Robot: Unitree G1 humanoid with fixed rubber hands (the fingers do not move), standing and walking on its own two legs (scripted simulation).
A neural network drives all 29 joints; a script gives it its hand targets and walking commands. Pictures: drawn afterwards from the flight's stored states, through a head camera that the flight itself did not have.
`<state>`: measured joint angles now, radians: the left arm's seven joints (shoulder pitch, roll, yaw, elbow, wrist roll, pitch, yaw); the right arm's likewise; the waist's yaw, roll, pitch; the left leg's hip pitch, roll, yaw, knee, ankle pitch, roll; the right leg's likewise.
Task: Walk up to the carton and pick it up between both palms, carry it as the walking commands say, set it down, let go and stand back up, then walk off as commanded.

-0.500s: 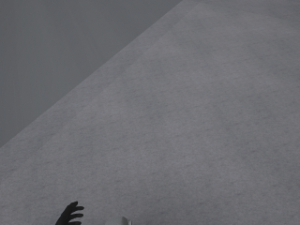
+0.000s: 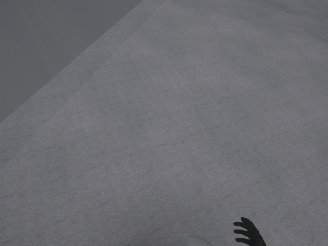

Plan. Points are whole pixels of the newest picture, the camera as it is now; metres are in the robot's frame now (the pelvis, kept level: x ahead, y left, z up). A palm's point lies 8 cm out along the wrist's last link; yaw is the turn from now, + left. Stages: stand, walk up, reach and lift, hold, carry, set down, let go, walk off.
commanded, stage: walk up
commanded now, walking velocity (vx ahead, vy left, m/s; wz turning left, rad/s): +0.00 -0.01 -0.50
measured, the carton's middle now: out of the picture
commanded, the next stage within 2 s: none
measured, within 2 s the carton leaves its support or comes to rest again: neither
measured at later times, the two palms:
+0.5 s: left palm (95, 224) +0.17 +0.18 -0.11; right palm out of the picture -0.02 -0.31 -0.15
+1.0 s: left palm (84, 234) +0.15 +0.21 -0.15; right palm out of the picture +0.05 -0.29 -0.10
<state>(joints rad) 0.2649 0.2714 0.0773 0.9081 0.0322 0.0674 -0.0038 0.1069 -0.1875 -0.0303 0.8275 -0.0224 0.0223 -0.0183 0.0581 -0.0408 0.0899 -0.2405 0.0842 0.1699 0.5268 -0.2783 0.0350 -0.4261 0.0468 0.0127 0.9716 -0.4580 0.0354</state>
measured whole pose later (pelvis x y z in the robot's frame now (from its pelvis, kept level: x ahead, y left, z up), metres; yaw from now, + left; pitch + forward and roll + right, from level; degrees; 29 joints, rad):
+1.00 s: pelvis +0.02 -0.02 +0.00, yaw -29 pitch +0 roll -2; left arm 0.30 0.27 0.08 0.91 0.01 0.05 0.00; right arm 0.10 -0.19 0.01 0.81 -0.01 0.03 -0.03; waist 0.08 -0.04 0.09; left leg -0.26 0.06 0.13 0.55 -0.29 0.04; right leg -0.37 0.12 0.05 0.82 -0.44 0.00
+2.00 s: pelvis +0.09 -0.34 +0.00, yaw -58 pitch +3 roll +0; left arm 0.57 0.19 0.03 0.99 0.01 -0.07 0.00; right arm 0.02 -0.22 -0.04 0.78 -0.03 -0.01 0.04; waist 0.15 0.01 -0.04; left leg -0.63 0.10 0.05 0.76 -0.15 -0.07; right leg 0.08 0.10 0.15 0.22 -0.34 -0.10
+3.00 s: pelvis +0.30 -0.82 -0.01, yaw -70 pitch +0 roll -3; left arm 0.35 0.23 0.06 1.03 0.04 -0.01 -0.04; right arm 0.17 -0.22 -0.05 0.92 -0.02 -0.06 -0.02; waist 0.05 -0.01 0.00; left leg -0.32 0.13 0.16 0.64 -0.31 0.02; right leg -0.41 0.01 -0.02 1.06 -0.38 -0.02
